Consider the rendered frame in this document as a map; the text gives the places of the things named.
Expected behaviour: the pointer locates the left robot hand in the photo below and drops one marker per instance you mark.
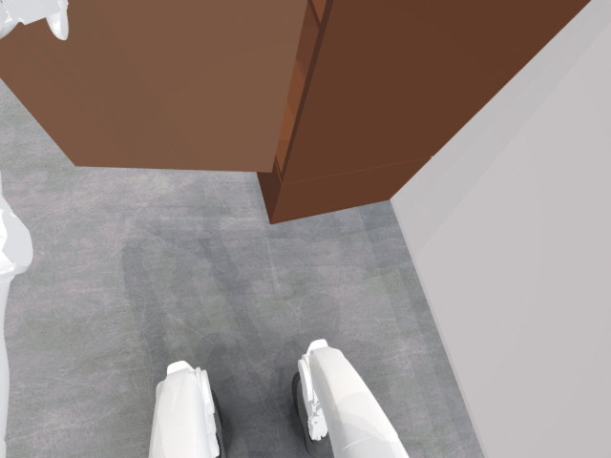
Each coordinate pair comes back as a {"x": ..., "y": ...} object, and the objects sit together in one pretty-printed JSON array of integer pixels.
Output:
[{"x": 28, "y": 11}]

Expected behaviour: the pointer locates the cupboard door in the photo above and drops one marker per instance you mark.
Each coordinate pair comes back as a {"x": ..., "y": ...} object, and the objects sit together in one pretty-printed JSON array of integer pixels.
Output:
[{"x": 160, "y": 84}]

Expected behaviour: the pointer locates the robot left upper arm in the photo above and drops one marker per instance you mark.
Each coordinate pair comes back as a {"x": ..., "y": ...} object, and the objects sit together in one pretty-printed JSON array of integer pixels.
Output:
[{"x": 15, "y": 258}]

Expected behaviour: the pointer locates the robot right shin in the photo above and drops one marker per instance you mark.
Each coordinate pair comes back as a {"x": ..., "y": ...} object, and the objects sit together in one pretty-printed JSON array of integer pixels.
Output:
[{"x": 316, "y": 420}]

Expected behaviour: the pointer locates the right robot thigh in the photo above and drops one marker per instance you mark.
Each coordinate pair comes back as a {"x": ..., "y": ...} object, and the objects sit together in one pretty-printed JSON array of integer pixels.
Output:
[{"x": 356, "y": 424}]

